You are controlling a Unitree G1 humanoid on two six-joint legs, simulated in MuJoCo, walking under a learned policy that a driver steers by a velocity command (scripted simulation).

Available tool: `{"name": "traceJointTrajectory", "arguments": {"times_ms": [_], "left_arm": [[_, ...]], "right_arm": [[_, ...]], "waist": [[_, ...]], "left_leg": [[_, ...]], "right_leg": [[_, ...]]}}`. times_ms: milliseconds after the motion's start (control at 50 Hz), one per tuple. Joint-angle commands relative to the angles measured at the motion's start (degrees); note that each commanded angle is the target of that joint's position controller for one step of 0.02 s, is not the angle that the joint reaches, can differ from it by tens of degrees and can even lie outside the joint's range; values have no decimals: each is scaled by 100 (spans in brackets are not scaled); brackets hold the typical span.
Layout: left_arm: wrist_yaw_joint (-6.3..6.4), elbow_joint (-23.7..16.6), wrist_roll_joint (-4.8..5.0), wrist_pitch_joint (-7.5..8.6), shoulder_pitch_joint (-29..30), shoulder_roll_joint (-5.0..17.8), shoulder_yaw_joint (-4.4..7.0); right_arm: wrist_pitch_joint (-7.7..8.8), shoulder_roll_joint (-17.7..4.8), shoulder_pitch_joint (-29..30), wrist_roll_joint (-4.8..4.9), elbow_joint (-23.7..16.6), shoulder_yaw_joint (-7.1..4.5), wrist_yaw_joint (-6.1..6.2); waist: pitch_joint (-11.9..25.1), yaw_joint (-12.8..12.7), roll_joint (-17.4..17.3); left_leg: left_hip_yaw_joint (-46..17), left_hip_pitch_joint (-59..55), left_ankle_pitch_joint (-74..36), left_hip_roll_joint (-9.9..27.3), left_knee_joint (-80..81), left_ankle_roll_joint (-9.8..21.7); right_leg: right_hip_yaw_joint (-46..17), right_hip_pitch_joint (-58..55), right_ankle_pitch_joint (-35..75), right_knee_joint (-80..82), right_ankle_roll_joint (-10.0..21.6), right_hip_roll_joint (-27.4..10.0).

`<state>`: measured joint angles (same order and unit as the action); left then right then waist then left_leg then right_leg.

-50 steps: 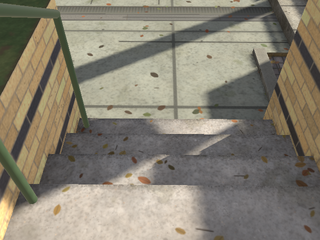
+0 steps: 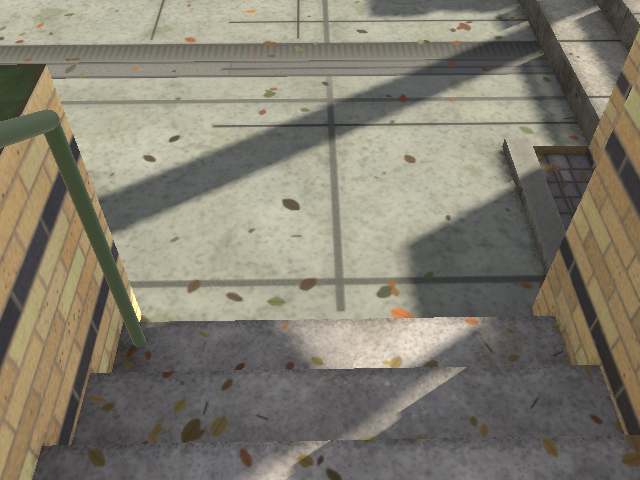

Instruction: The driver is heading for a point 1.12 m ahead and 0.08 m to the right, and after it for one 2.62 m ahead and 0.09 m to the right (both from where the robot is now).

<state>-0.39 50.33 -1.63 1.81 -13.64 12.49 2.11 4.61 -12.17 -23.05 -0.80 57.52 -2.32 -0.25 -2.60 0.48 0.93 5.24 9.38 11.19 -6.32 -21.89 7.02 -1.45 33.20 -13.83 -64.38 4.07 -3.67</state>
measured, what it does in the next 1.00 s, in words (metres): walks ahead: right foot, then left foot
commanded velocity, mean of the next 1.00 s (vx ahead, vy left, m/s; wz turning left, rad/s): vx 0.27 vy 0.00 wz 0.00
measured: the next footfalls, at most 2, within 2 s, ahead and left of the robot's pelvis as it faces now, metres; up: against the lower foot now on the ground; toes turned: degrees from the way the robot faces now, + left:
right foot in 0.32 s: +0.27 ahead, -0.12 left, +0.00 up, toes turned -3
left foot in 0.76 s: +0.27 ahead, +0.08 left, +0.00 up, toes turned +1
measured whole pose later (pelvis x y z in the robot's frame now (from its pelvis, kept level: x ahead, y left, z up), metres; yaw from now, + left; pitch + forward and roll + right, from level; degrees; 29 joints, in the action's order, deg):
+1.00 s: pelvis +0.27 -0.02 +0.00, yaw +1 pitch -1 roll +0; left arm 1.9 58.5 0.1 -1.9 -16.7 10.5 -1.5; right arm -1.8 -8.2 -16.9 0.5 62.3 2.4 2.3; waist -0.3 0.3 0.4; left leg 0.4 6.8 15.5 -1.2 -23.6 1.5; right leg 4.6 5.9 -15.1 -22.2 2.5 1.4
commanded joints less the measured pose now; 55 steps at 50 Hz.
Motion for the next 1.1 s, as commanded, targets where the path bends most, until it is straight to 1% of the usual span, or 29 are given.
{"name": "traceJointTrajectory", "arguments": {"times_ms": [20,100,180,200,220,240,260,280,300,320,340,360,380,420,500,560,640,700,740,760,780,800,820,840,860,900,920,980,1100], "left_arm": [[-2,-259,-7,-70,-67,251,31],[-98,-536,30,-29,927,157,-27],[-76,-695,51,-75,1415,228,-53],[-91,-524,-25,-44,881,365,4],[-87,-466,-33,-12,729,484,40],[-62,-625,14,10,1087,377,0],[-37,-571,-13,18,934,304,1],[-6,-394,16,56,332,331,44],[32,-138,2,140,-586,482,124],[87,0,-110,221,-1619,1048,261],[60,49,19,181,-1650,1287,298],[-2,91,232,122,-1460,951,253],[-20,-1,219,133,-931,751,180],[-77,-17,147,208,-588,512,86],[49,128,115,273,-871,501,-23],[106,171,25,240,-930,544,-112],[94,287,49,218,-1165,516,-208],[133,333,33,167,-1102,442,-288],[154,356,125,143,-827,427,-331],[176,397,182,119,-730,462,-324],[263,503,254,52,-1194,547,-231],[362,618,271,-10,-1523,410,-250],[414,730,300,-77,-1805,270,-289],[425,827,306,-144,-1707,385,-270],[396,787,247,-190,-1555,354,-250],[351,756,222,-299,-1094,297,-247],[290,760,138,-365,-898,217,-282],[194,802,173,-416,-779,139,-312],[227,1004,166,-377,-696,197,-305]], "right_arm": [[139,-490,-130,49,-243,-30,25],[84,-535,-556,109,-170,26,70],[-31,-560,-860,8,-55,52,95],[-28,-653,-815,-50,-10,25,141],[-39,-688,-633,-52,-67,17,173],[-68,-681,-549,-6,-139,31,157],[-80,-730,-658,-37,-88,26,176],[-108,-759,-645,-48,-31,26,207],[-145,-729,-502,-14,-37,36,223],[-135,-528,-517,52,-255,88,231],[-144,-62,-1362,132,-158,137,175],[-158,-680,-991,45,-51,-57,217],[-130,-734,-588,108,-186,-107,197],[-270,-650,-459,75,-133,-182,179],[-624,-346,-307,1,-113,-199,115],[-755,-125,-264,-13,-38,-77,100],[-860,-334,-34,-70,58,-70,153],[-875,-301,-10,-83,179,10,253],[-812,-183,-176,-51,276,105,263],[-748,-130,-405,-54,375,150,259],[-577,-248,215,83,153,230,323],[-484,-524,117,140,280,178,385],[-473,-460,215,191,294,245,401],[-447,-397,423,200,195,282,361],[-454,-526,352,141,292,291,332],[-540,-234,382,179,430,363,331],[-626,-184,258,145,440,365,304],[-651,-144,286,136,410,400,249],[-571,-176,317,107,476,407,240]], "waist": [[-351,-221,-296],[-303,105,-412],[-329,287,-515],[-121,66,-702],[-69,-24,-593],[-222,100,-321],[-238,83,-421],[-79,-162,-467],[302,-595,-342],[1148,-884,395],[1486,-459,1292],[884,-541,461],[419,-342,293],[112,15,98],[200,212,130],[521,272,313],[344,184,446],[146,153,551],[49,239,672],[23,352,617],[-149,-131,-30],[-42,-250,-668],[228,-349,-830],[151,-298,-395],[-1,-256,-676],[-77,-152,-728],[-158,-92,-498],[0,-93,-221],[-31,-61,-129]], "left_leg": [[-1341,568,-1375,1616,1387,686],[-1008,2,-2267,1441,1218,292],[-888,-594,-2973,1550,905,276],[-827,-870,-3404,1726,616,338],[-775,-1013,-3569,1793,393,392],[-724,-785,-3409,1608,426,390],[-861,-816,-4036,1682,151,406],[-850,-920,-4582,1673,-478,354],[-674,-646,-4332,1500,-1596,186],[-358,402,-2188,1143,-3554,1],[-304,2221,2180,26,-5218,-276],[-943,2701,1938,269,-5570,-288],[-1105,2632,1557,433,-5510,-324],[-1157,2077,1183,696,-4829,-405],[-1006,1711,656,547,-4131,-560],[-554,1117,-207,479,-3740,-591],[-605,1158,-335,616,-3774,-439],[-490,717,192,641,-3311,-458],[-436,85,250,629,-2443,-438],[-417,-249,-141,631,-1729,-419],[-774,-28,-2369,865,-336,-498],[-1266,-441,-4780,1372,-646,-317],[-1453,-542,-5551,1689,-581,-125],[-1426,-331,-5533,1709,-437,-81],[-1391,-114,-5535,1740,-432,-65],[-1167,30,-3449,1378,-191,-328],[-1161,60,-2341,1248,-14,-387],[-1147,-26,-1492,1208,332,-394],[-1134,-34,-1065,1204,679,-370]], "right_leg": [[126,94,838,860,-107,-233],[417,38,1784,2145,-137,-31],[553,-120,1251,2369,-162,199],[221,-295,1877,2001,15,41],[195,-323,1536,2039,106,54],[583,-643,244,2789,66,388],[723,-1131,-198,2912,91,586],[687,-1659,-236,3233,181,692],[416,-2638,331,3789,368,552],[-1195,-4075,829,3991,781,-876],[-3312,-4990,1889,4354,1779,-2033],[-2853,-4410,2514,4406,1815,-1801],[-2090,-3725,3434,4453,1737,-1684],[-1085,-2773,4150,4642,1305,-1249],[-372,-2404,5213,4718,1046,-941],[303,-1982,5631,4351,763,-604],[30,-1853,5098,4052,705,-759],[33,-1620,5301,3699,745,-814],[96,-1351,5470,3455,652,-736],[118,-1316,5334,3209,558,-650],[59,-1916,4184,3529,216,-320],[131,-1999,2782,3377,-26,-146],[124,-2198,1331,3587,-154,-23],[71,-2331,748,3892,-187,56],[121,-2589,617,4101,-150,54],[17,-2920,1105,4354,-162,-57],[44,-2810,1175,4336,-123,-65],[-5,-2795,897,4640,-146,-90],[-63,-2767,786,4946,-160,-154]]}}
